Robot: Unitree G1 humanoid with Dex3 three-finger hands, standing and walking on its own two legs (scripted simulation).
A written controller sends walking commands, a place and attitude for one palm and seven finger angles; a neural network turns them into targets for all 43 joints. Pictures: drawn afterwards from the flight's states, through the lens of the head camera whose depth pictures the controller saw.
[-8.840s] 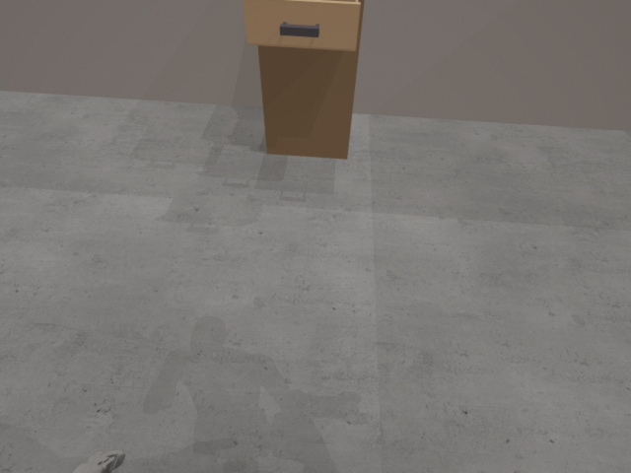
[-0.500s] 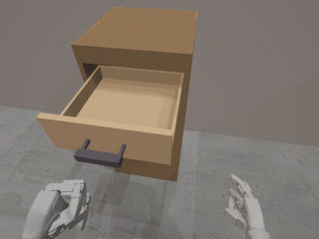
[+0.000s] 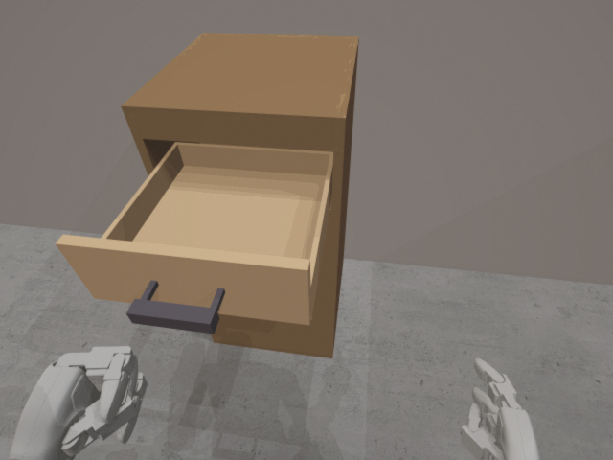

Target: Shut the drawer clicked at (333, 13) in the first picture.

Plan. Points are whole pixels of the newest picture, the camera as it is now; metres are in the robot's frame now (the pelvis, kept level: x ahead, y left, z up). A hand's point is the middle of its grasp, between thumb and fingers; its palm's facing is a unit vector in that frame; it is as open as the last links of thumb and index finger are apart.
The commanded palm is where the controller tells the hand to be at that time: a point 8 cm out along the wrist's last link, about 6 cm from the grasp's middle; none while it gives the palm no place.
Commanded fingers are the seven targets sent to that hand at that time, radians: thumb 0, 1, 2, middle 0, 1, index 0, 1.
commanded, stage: bring the fist close to the handle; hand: left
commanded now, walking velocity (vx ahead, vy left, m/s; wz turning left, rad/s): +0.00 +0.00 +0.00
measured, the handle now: (179, 303) +0.33 +0.23 +0.02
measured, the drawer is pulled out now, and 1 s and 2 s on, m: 0.29 0.29 0.29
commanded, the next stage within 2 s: push the drawer shut in 1.50 s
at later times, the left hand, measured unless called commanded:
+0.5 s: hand (153, 399) +0.17 +0.19 +0.08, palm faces -0.03 -1.00 -0.07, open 3.3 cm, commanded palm +0.14 +0.24 +0.08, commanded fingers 0.00 0.90 0.90 -1.40 -1.60 -1.40 -1.60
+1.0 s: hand (177, 381) +0.21 +0.19 +0.03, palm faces -0.06 -1.00 -0.06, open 3.3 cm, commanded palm +0.19 +0.24 +0.03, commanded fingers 0.00 0.90 0.90 -1.40 -1.60 -1.40 -1.60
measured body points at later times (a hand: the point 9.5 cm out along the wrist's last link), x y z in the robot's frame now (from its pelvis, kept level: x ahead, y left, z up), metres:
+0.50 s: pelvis +0.00 +0.01 -0.01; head +0.00 +0.00 +0.44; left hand +0.16 +0.24 +0.08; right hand +0.19 -0.22 -0.06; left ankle +0.04 +0.14 -0.71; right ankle -0.02 -0.11 -0.71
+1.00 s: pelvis -0.01 +0.02 -0.03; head +0.03 +0.01 +0.42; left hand +0.20 +0.24 +0.04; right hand +0.16 -0.23 -0.11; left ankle +0.04 +0.14 -0.71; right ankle -0.02 -0.11 -0.71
